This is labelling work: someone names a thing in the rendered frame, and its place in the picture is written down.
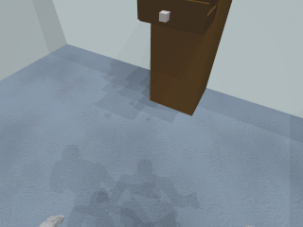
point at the cabinet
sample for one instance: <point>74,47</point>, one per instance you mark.
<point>181,62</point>

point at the handle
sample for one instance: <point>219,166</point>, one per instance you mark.
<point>164,16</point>

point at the drawer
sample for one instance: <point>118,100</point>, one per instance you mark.
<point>194,16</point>

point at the left robot hand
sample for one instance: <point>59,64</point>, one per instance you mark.
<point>53,221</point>

